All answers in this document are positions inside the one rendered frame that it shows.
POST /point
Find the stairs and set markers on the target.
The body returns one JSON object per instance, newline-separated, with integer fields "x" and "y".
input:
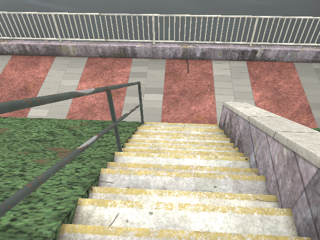
{"x": 180, "y": 181}

